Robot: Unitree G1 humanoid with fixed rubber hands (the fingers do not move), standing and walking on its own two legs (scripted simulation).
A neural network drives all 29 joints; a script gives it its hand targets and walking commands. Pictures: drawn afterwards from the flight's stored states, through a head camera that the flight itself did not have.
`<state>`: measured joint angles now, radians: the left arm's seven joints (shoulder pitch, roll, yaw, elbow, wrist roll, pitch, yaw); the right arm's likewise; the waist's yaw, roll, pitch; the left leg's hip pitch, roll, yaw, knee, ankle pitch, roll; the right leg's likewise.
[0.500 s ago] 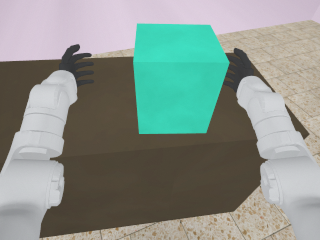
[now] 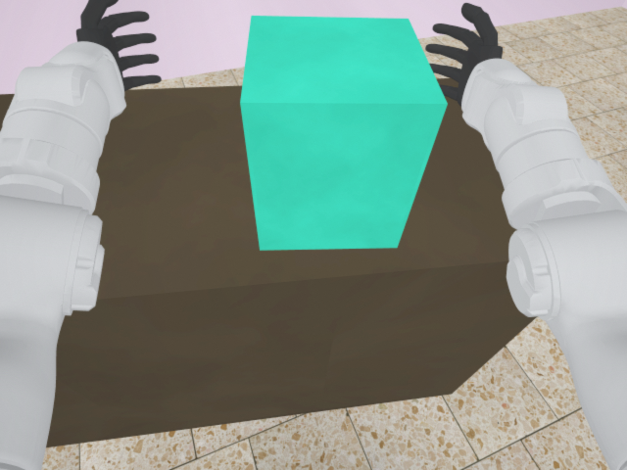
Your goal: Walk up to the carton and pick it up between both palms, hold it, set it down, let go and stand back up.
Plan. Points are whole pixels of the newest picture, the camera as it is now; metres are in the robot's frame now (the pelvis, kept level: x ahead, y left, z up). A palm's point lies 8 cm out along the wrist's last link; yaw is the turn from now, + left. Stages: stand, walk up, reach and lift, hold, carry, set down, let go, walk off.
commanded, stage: reach and lift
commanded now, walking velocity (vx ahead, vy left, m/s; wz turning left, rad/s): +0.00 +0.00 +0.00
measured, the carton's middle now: (330, 140) +0.53 -0.04 +0.13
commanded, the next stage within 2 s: none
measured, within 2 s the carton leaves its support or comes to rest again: neither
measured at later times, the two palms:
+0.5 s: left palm (147, 143) +0.49 +0.20 +0.16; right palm (446, 140) +0.47 -0.18 +0.17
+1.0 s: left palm (161, 143) +0.49 +0.18 +0.16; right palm (438, 152) +0.47 -0.18 +0.15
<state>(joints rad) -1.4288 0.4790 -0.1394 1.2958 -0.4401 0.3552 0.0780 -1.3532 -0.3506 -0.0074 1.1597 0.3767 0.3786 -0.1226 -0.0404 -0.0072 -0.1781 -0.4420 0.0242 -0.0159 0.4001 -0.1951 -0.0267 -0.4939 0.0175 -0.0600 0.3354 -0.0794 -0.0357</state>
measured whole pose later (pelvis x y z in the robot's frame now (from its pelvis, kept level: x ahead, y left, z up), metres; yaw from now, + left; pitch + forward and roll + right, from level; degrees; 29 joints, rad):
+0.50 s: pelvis +0.01 +0.00 +0.00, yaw +1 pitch +16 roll +0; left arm -1.20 0.38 -0.06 1.32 -0.30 0.11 0.06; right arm -1.14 -0.24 -0.06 1.16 0.30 0.20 -0.13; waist -0.07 -0.04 -0.20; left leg -0.48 0.03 -0.03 0.41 -0.21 -0.04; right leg -0.53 0.02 -0.07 0.35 -0.10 -0.04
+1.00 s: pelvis +0.00 +0.00 -0.01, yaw +0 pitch +18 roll +0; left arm -1.26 0.31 -0.01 1.43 -0.28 0.01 0.09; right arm -1.14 -0.22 -0.10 1.18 0.22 0.14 -0.14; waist -0.04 -0.01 -0.22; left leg -0.55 0.02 -0.01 0.45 -0.21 -0.02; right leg -0.61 0.01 -0.05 0.40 -0.11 -0.03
